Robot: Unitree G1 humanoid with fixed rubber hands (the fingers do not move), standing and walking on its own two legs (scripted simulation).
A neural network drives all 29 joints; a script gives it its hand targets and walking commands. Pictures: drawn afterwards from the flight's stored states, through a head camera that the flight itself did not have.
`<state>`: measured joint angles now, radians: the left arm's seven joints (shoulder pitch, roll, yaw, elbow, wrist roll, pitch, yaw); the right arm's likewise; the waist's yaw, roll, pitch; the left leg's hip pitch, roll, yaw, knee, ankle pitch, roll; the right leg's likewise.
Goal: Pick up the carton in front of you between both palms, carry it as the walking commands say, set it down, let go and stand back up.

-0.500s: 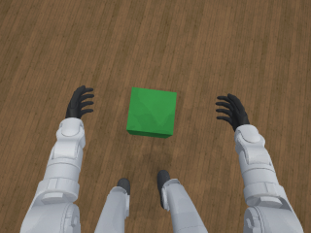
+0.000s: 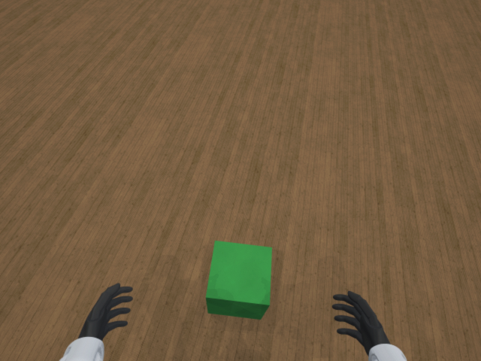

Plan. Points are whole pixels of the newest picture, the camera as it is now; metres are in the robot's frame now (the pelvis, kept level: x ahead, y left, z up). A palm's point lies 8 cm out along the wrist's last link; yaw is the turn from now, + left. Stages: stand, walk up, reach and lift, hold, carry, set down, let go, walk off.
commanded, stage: let go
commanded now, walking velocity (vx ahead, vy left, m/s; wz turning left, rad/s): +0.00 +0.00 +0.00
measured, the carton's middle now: (238, 281) +0.43 -0.05 -0.65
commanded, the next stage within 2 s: stand in 0.50 s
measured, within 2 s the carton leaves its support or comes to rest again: neither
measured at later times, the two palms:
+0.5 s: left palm (86, 354) +0.16 +0.23 -0.07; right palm (377, 336) +0.17 -0.24 -0.06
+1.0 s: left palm (108, 343) +0.18 +0.22 -0.12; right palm out of the picture +0.10 -0.29 -0.12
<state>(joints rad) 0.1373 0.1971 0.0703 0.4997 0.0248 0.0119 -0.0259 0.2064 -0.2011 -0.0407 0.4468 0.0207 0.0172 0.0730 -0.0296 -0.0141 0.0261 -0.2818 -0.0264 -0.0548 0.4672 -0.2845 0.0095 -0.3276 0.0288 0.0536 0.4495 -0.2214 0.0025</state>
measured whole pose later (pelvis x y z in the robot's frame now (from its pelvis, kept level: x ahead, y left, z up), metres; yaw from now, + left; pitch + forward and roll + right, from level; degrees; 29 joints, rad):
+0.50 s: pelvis +0.00 +0.00 +0.00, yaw +0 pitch -4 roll +0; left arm 0.23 0.21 0.03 0.46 0.00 0.11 -0.03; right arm 0.22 -0.23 -0.02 0.38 -0.02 0.21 0.03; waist 0.00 0.01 0.08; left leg -0.08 -0.02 -0.05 0.47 -0.32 0.01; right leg -0.13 0.03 0.05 0.47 -0.27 0.00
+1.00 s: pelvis +0.05 -0.02 -0.02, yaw -7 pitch +5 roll +0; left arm 0.32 0.25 0.00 0.70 0.02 -0.04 0.03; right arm 0.34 -0.28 -0.01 0.66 -0.02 0.00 -0.06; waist -0.03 0.01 -0.10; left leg -0.25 0.06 0.09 0.66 -0.50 -0.02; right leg -0.38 0.11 0.14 0.72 -0.42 -0.03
